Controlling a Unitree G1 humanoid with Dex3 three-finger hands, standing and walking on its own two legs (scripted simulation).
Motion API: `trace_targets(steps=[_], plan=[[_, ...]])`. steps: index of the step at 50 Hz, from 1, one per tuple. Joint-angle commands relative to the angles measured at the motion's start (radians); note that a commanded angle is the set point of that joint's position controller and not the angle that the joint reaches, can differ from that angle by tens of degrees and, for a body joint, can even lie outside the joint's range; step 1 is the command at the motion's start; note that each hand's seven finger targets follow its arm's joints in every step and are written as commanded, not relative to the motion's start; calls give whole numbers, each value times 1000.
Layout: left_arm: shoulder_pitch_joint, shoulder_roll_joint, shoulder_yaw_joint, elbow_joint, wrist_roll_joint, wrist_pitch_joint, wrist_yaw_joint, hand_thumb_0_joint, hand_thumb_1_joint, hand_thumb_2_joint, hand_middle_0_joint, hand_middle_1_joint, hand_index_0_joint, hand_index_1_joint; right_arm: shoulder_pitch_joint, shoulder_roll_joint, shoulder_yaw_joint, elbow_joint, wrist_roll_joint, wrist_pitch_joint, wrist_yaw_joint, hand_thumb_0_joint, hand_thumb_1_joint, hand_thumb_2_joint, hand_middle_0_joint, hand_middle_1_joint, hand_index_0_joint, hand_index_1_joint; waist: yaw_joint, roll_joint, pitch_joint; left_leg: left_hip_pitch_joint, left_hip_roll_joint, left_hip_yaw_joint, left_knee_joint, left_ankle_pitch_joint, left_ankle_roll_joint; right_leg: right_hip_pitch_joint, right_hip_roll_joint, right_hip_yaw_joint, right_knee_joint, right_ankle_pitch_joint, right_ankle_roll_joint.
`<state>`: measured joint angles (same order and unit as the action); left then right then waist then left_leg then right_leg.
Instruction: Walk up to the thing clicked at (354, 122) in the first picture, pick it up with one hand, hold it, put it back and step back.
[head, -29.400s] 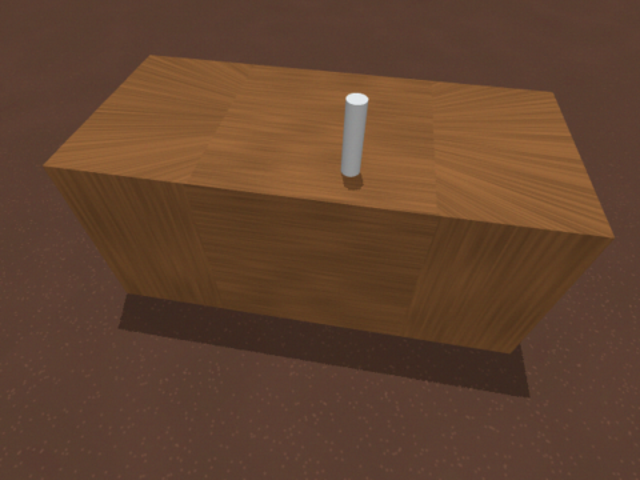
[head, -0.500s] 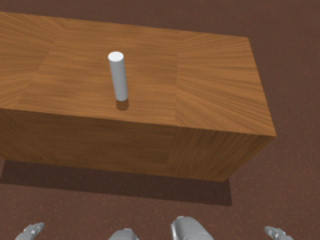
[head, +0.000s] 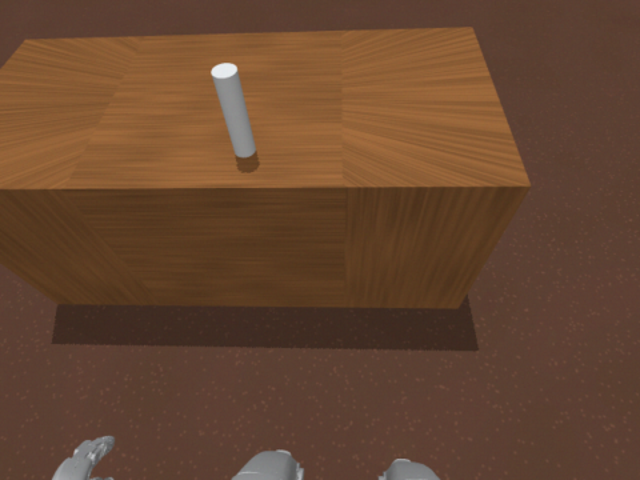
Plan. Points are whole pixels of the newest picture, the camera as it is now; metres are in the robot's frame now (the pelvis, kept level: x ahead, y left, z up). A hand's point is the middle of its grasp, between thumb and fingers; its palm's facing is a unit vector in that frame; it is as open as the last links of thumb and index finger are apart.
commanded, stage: step back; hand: left
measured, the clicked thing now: (235, 114) +0.77 +0.20 -0.06
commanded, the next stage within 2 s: stand in 1.86 s
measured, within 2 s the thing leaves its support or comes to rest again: neither
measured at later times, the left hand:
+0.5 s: hand out of the picture -0.09 +0.27 -0.15, palm faces -0.08 -0.91 -0.40, open 7.4 cm
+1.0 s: hand out of the picture -0.24 +0.29 -0.15, palm faces -0.02 -0.93 -0.37, open 7.4 cm
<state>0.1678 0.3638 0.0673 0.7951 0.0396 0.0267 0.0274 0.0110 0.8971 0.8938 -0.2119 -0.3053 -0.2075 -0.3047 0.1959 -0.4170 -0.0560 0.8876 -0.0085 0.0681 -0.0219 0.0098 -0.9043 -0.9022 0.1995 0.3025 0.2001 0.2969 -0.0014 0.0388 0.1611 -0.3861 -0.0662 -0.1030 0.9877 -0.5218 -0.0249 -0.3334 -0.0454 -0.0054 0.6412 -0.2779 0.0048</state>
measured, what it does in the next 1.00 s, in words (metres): walks backwards: left foot, then right foot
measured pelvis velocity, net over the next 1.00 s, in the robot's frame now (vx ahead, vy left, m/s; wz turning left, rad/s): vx -0.31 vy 0.02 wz -0.02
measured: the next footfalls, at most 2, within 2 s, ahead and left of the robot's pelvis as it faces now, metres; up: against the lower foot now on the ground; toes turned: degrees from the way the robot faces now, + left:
left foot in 0.08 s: -0.01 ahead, +0.14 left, +0.00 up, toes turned -1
right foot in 0.44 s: -0.16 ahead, -0.12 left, +0.00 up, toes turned -3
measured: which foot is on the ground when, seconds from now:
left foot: up 0.00-0.06, down 0.08-0.46, up 0.48-0.74, down 0.76-1.00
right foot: down 0.00-0.10, up 0.12-0.42, down 0.44-0.78, up 0.80-1.00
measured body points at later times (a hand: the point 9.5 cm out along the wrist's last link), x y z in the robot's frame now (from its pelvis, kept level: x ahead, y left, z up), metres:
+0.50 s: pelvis -0.18 +0.00 -0.01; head -0.13 -0.01 +0.44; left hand -0.09 +0.32 -0.12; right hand -0.06 -0.32 -0.12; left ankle -0.06 +0.13 -0.71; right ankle -0.20 -0.11 -0.73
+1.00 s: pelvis -0.31 +0.02 +0.00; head -0.29 +0.03 +0.45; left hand -0.24 +0.34 -0.12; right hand -0.23 -0.29 -0.11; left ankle -0.28 +0.13 -0.72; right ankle -0.32 -0.12 -0.71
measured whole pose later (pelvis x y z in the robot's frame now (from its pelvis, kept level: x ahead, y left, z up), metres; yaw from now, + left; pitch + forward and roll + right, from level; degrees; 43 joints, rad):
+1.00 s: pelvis -0.31 +0.02 +0.00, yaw -1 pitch -2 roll +0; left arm 0.22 0.41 0.07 0.95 0.02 0.03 -0.02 0.01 0.90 0.89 -0.21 -0.30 -0.20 -0.30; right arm 0.18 -0.34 -0.04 0.95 -0.06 0.00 0.01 0.01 -0.90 -0.90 0.20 0.30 0.21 0.30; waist 0.01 -0.04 0.08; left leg -0.27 0.00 0.02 0.58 -0.28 0.02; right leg -0.28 0.00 0.06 0.73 -0.49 -0.01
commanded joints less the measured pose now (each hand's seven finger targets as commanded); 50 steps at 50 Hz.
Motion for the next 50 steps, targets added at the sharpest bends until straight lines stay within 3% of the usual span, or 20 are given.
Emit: trace_targets(steps=[1, 3, 4, 5, 6, 9, 16, 21, 22, 23, 24, 27, 33, 37, 38, 39, 40, 43, 48, 50], plan=[[0, 268, 74, -74, -12, -5, 15, 0, 900, 900, -200, -300, -200, -300, 9, -147, -47, -73, -11, -41, 0, 0, -900, -900, 200, 300, 200, 300, 38, -235, -226, 26, 30, 92, -347, 64, 19, 250, -202, 201, -58, 480, -189], [-41, 261, 65, -88, -24, 9, 8, 0, 900, 900, -200, -300, -200, -300, 84, -155, -56, -43, -18, -49, 1, 0, -900, -900, 200, 300, 200, 300, -5, -193, -247, 158, 40, 113, -584, 309, 35, 164, -167, 170, 22, 400, -134], [-14, 222, 51, -94, -28, 12, 4, 0, 900, 900, -200, -300, -200, -300, 71, -214, -72, -49, -30, -52, 1, 0, -900, -900, 200, 300, 200, 300, 7, -51, -247, 230, 187, -107, -599, 400, 87, 11, -85, 143, 110, 211, -80], [-79, 218, 51, -106, -37, 9, 11, 0, 900, 900, -200, -300, -200, -300, -5, -344, -91, -74, -21, -44, 14, 0, -900, -900, 200, 300, 200, 300, -18, 221, -215, 134, 398, -369, -642, 514, 253, -95, 118, -1, 292, -244, -25], [-134, 243, 72, -94, -20, 12, 22, 0, 900, 900, -200, -300, -200, -300, -13, -354, -99, -81, -28, -51, 13, 0, -900, -900, 200, 300, 200, 300, -58, 195, -186, 36, 476, -491, -673, 546, 352, -78, 126, 153, 509, -384, -17], [-36, 217, 65, -42, -43, 18, 17, 0, 900, 900, -200, -300, -200, -300, -97, -232, -57, -88, -35, -56, -4, 0, -900, -900, 200, 300, 200, 300, 34, 55, -152, 115, 322, -172, -568, 673, 239, -166, 143, 213, 654, -255, -38], [-7, 199, 55, -30, -23, 3, -6, 0, 900, 900, -200, -300, -200, -300, -38, -218, -61, -105, -29, -48, -7, 0, -900, -900, 200, 300, 200, 300, -17, 141, -205, 310, 343, -140, -507, 709, 280, -104, 78, 96, 272, -256, 27], [126, 199, 56, 53, -8, -12, -12, 0, 900, 900, -200, -300, -200, -300, -94, -231, -55, -120, -7, -19, 2, 0, -900, -900, 200, 300, 200, 300, 32, 140, -287, 150, 268, -63, -417, 484, 167, 188, 65, -4, -229, 19, -31], [119, 256, 74, 50, 7, -16, -12, 0, 900, 900, -200, -300, -200, -300, -88, -181, -40, -126, -4, -19, 5, 0, -900, -900, 200, 300, 200, 300, 23, 15, -237, -36, 197, -42, -342, 302, 106, 229, -33, 175, -250, -48, -64], [79, 374, 102, 28, 3, -8, -16, 0, 900, 900, -200, -300, -200, -300, -148, -141, -36, -153, 6, -22, -4, 0, -900, -900, 200, 300, 200, 300, 73, -299, -163, -153, -21, 40, -122, -5, 41, 66, -267, 479, -357, -80, -215], [27, 415, 106, -6, 12, -9, -13, 0, 900, 900, -200, -300, -200, -300, -152, -176, -55, -143, -2, -15, -15, 0, -900, -900, 200, 300, 200, 300, 82, -297, -82, -83, -1, -54, 100, -106, 12, -169, -406, 614, -413, -78, -320], [-134, 281, 71, -44, 6, -17, 0, 0, 900, 900, -200, -300, -200, -300, -40, -171, -48, -85, 9, -20, -12, 0, -900, -900, 200, 300, 200, 300, -29, -138, -96, -76, -46, -78, 231, 39, 19, -89, -208, 236, -243, 206, -208], [19, 263, 74, -32, 14, -12, 8, 0, 900, 900, -200, -300, -200, -300, -58, -133, -30, -99, -15, -46, -7, 0, -900, -900, 200, 300, 200, 300, 65, -222, -194, -87, 29, 51, -162, -24, 3, 244, -209, 216, -154, 270, -204], [-21, 253, 58, -34, -6, 7, -6, 0, 900, 900, -200, -300, -200, -300, 78, -145, -50, -10, -25, -61, -2, 0, -900, -900, 200, 300, 200, 300, 6, -186, -229, 197, 23, 118, -628, 207, 42, 115, -176, 182, -45, 120, -140], [16, 207, 41, -27, -8, 8, -9, 0, 900, 900, -200, -300, -200, -300, 81, -187, -66, 0, -39, -67, -4, 0, -900, -900, 200, 300, 200, 300, 17, -62, -234, 307, 144, -93, -670, 114, 83, -60, -125, 144, 54, 1, -92], [-31, 182, 30, -37, -27, 5, -10, 0, 900, 900, -200, -300, -200, -300, -19, -305, -75, -30, -38, -68, 4, 0, -900, -900, 200, 300, 200, 300, 12, 182, -183, 177, 382, -412, -746, -38, 210, -184, 47, -11, 169, -269, -29], [-101, 251, 58, -19, -10, 4, -1, 0, 900, 900, -200, -300, -200, -300, -49, -338, -86, -44, -37, -72, 9, 0, -900, -900, 200, 300, 200, 300, -33, 145, -122, -37, 451, -498, -787, -139, 297, -82, 24, 113, 337, -330, -20], [5, 221, 51, 53, -33, 4, -22, 0, 900, 900, -200, -300, -200, -300, -131, -210, -43, -37, -43, -98, -1, 0, -900, -900, 200, 300, 200, 300, 50, 43, -95, 20, 287, -194, -696, 48, 189, -64, 60, 163, 377, -153, -36], [-24, 206, 45, 71, -14, -27, -43, 0, 900, 900, -200, -300, -200, -300, -70, -207, -58, -13, -52, -95, 15, 0, -900, -900, 200, 300, 200, 300, -22, 140, -108, 145, 278, -177, -706, -82, 189, -17, 51, 44, 28, -245, -10], [27, 186, 43, 112, -8, -47, -35, 0, 900, 900, -200, -300, -200, -300, -67, -208, -60, -11, -44, -84, 22, 0, -900, -900, 200, 300, 200, 300, 7, 120, -131, 121, 266, -116, -634, 2, 180, 131, 61, 2, -220, -150, -34]])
